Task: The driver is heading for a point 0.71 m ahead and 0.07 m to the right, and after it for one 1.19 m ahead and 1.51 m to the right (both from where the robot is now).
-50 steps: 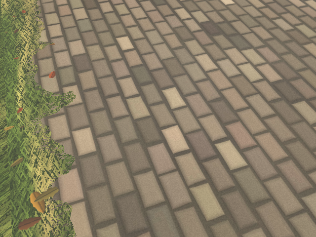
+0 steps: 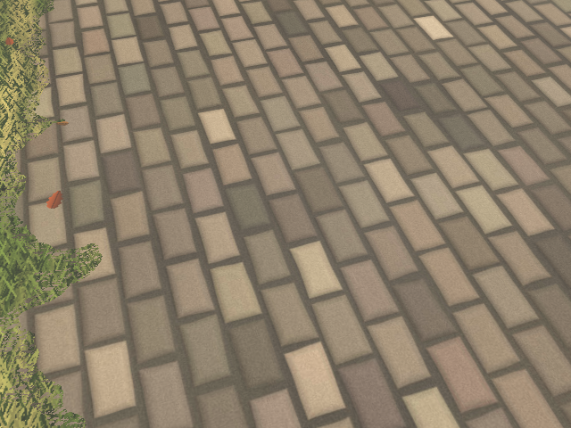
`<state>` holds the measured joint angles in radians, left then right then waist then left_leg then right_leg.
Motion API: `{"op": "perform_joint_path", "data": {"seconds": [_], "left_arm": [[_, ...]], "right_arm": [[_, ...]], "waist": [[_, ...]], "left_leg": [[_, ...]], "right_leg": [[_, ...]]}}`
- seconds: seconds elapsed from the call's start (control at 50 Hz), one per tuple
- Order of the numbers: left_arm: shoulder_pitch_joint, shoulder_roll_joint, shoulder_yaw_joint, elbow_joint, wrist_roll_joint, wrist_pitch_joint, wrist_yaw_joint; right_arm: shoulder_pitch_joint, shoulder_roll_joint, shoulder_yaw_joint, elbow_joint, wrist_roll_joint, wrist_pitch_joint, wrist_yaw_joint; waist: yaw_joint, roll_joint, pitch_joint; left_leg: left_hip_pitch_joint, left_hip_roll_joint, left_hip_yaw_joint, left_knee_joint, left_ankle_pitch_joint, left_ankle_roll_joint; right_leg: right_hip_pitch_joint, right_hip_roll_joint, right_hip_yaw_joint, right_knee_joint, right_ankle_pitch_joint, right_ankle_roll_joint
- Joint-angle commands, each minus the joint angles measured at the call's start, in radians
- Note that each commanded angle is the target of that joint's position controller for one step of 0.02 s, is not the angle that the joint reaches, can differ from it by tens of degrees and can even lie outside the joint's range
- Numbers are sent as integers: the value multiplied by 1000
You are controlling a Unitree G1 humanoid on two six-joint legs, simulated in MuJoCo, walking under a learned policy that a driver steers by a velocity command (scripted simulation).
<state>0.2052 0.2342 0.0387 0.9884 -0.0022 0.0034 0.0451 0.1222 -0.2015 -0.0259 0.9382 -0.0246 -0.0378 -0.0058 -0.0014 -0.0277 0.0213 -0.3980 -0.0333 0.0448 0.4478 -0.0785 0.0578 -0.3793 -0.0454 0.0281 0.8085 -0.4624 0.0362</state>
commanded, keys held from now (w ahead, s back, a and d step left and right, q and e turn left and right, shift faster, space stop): no key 0.42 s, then w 0.58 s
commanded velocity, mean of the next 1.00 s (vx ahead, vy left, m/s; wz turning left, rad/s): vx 0.20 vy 0.00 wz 0.00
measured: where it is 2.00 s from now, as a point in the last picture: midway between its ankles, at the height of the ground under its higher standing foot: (310, 373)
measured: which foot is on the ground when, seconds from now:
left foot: down 0.00-1.00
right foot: up 0.00-0.06, down 0.08-0.68, up 0.70-1.00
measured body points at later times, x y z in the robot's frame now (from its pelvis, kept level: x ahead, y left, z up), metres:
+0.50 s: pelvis +0.06 -0.03 +0.00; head +0.07 -0.03 +0.45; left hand +0.06 +0.21 -0.15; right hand +0.12 -0.28 -0.15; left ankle +0.10 +0.09 -0.73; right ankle +0.02 -0.15 -0.73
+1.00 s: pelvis +0.23 +0.00 +0.01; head +0.25 +0.01 +0.46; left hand +0.41 +0.25 -0.10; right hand +0.15 -0.23 -0.13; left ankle +0.12 +0.09 -0.73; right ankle +0.40 -0.16 -0.68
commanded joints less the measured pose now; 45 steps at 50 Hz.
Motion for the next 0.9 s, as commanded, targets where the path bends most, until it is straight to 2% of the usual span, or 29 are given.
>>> {"op": "perform_joint_path", "data": {"seconds": [0.02, 0.06, 0.08, 0.1, 0.12, 0.14, 0.16, 0.18, 0.24, 0.42, 0.44, 0.48, 0.5, 0.52, 0.54, 0.56, 0.6, 0.64, 0.66, 0.68, 0.7, 0.72, 0.74, 0.76, 0.78, 0.8, 0.82, 0.84, 0.9], "left_arm": [[164, 38, 12, 28, 6, 15, 6], [153, 43, 14, 34, 24, 18, -1], [141, 57, 13, 25, 34, 19, -2], [122, 102, 20, 19, 30, 17, 0], [111, 113, 25, 33, 17, 9, -1], [89, 83, 18, 32, 16, -5, -2], [69, 71, 16, 35, 18, -16, -2], [56, 71, 17, 34, 16, -26, -3], [88, 57, 15, 48, 9, -43, -4], [143, 45, 8, 72, 5, -38, -6], [166, 39, 8, 84, 3, -35, -6], [172, 77, 22, 81, -9, -29, -4], [183, 92, 27, 75, -14, -32, -3], [208, 115, 36, 74, -20, -42, -4], [225, 141, 45, 75, -26, -53, -4], [218, 146, 50, 75, -26, -66, -5], [188, 116, 46, 65, -23, -83, -12], [115, 108, 43, 42, -31, -81, -23], [79, 110, 43, 25, -29, -81, -26], [39, 75, 33, -3, -27, -87, -27], [44, 11, 18, -35, -23, -104, -23], [21, 49, 28, -43, -37, -117, -27], [18, 60, 31, -43, -49, -125, -36], [20, 61, 33, -36, -46, -128, -38], [10, 69, 41, -35, -37, -128, -37], [8, 78, 50, -35, -28, -121, -38], [8, 63, 50, -35, -28, -115, -41], [-6, 52, 49, -39, -26, -108, -44], [-132, 28, 40, -89, -18, -96, -45]], "right_arm": [[-62, -133, -26, -50, 14, -1, -14], [-40, -120, -22, -31, 28, 6, -17], [-20, -111, -20, -19, 27, 8, -17], [4, -117, -25, -15, 23, 11, -18], [10, -114, -27, -13, 22, 14, -24], [11, -110, -27, -6, 19, 14, -28], [22, -102, -27, 0, 19, 14, -30], [34, -97, -27, 10, 16, 16, -32], [44, -93, -28, 32, 17, 17, -28], [52, -91, -28, 78, 27, 23, -25], [70, -83, -25, 92, 28, 26, -26], [71, -97, -33, 101, 38, 29, -27], [49, -98, -34, 92, 40, 22, -26], [17, -80, -30, 76, 42, 7, -22], [-9, -71, -28, 64, 48, -9, -14], [-26, -66, -27, 53, 50, -26, -5], [-11, -68, -30, 51, 56, -51, 9], [109, -74, -42, 100, 63, -60, 14], [216, -102, -59, 142, 56, -57, 12], [350, -179, -85, 170, 52, -57, 7], [470, -264, -100, 186, 49, -60, 17], [405, -182, -67, 175, 33, -73, 18], [324, -130, -50, 148, 32, -82, 19], [269, -114, -40, 128, 31, -85, 24], [238, -107, -33, 115, 31, -84, 28], [237, -84, -23, 115, 27, -79, 28], [258, -89, -21, 120, 24, -73, 25], [279, -92, -19, 125, 25, -69, 19], [308, -132, -23, 124, 22, -61, 0]], "waist": [[57, 154, -130], [59, 136, -91], [50, 110, -48], [15, 50, 3], [0, -36, 36], [-5, -65, 43], [-18, -86, 36], [-24, -88, 32], [-11, -28, 15], [7, 27, -28], [9, 22, -47], [13, -23, 14], [25, -45, 62], [40, -85, 100], [48, -124, 136], [46, -140, 165], [17, -124, 160], [-55, -98, 115], [-97, -67, 73], [-144, 117, 32], [-168, 368, -41], [-118, 242, -13], [-80, 162, 30], [-54, 99, 32], [-37, 71, 46], [-26, 71, 39], [-23, 101, 37], [-22, 96, 41], [-38, 78, 72]], "left_leg": [[-5, 211, -211, -217, -241, 128], [-53, 180, -195, -221, -431, 69], [-67, 160, -186, -210, -488, 28], [-52, 118, -150, -183, -468, -2], [49, 69, -86, -136, -380, -22], [132, 67, -78, -86, -295, -24], [175, 65, -71, -59, -234, -17], [195, 64, -66, -43, -193, -11], [190, 67, -66, -31, -128, 1], [225, 72, -63, 14, 71, -1], [232, 57, -46, 23, -25, 0], [148, 10, -1, 81, -354, 4], [62, 2, 6, 117, -435, 5], [-18, -3, 25, 186, -402, 5], [-101, 8, 26, 251, -342, 14], [-150, 41, -1, 299, -310, 26], [-157, 69, -13, 281, -338, 49], [119, 29, 35, 94, -259, 55], [300, 14, 18, 72, -192, 53], [449, 166, -242, -69, -264, 115], [604, 385, -684, -255, -310, 257], [576, 429, -748, -258, -324, 265], [533, 401, -627, -239, -279, 226], [495, 357, -507, -246, -231, 188], [456, 327, -419, -261, -150, 163], [428, 286, -336, -276, -75, 137], [406, 273, -289, -283, 0, 134], [404, 260, -251, -291, 64, 134], [385, 253, -193, -320, 132, 139]], "right_leg": [[195, 12, -37, -171, 181, -13], [252, 20, -51, -278, 247, -43], [235, -15, -15, -338, 236, -66], [155, -44, 14, -381, 114, -92], [12, -37, 28, -424, -46, -105], [-51, -36, 35, -470, -80, -93], [-64, -39, 37, -489, -58, -75], [-60, -35, 35, -490, -22, -62], [3, -24, 21, -459, 78, -56], [97, -5, -9, -403, 287, -61], [109, 0, -14, -415, 195, -68], [82, -20, 33, -451, -95, -120], [86, -64, 99, -492, -212, -155], [120, -140, 209, -546, -283, -198], [158, -225, 319, -599, -298, -244], [176, -281, 379, -609, -244, -271], [217, -287, 345, -567, -54, -259], [102, -194, 194, -491, 47, -192], [10, -129, 115, -391, 183, -156], [-129, -12, -34, -79, 296, -89], [-337, 103, -72, 252, 10, -46], [-434, 52, 48, 439, -68, -71], [-474, 3, 67, 495, 15, -103], [-461, -38, 55, 470, 115, -122], [-444, -67, 45, 408, 189, -127], [-399, -82, 30, 362, 237, -126], [-366, -87, 16, 317, 254, -115], [-366, -86, -1, 278, 268, -100], [-399, -76, -26, 93, 355, -63]]}}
